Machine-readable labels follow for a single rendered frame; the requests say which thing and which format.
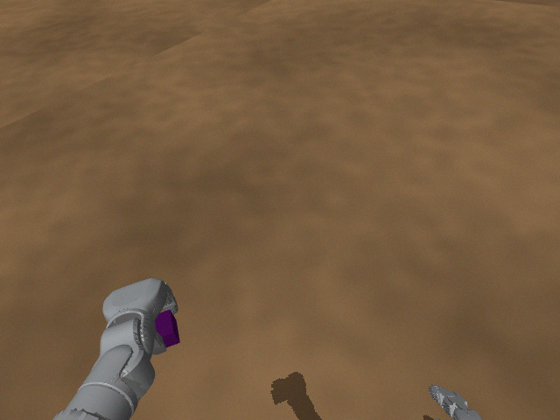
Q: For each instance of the left robot arm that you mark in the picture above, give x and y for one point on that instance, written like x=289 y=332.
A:
x=122 y=374

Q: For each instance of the left robot hand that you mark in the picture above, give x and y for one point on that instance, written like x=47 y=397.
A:
x=152 y=295

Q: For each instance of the right robot hand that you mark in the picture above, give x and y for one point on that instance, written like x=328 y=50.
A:
x=454 y=404

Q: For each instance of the small box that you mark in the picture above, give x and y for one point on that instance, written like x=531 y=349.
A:
x=166 y=326

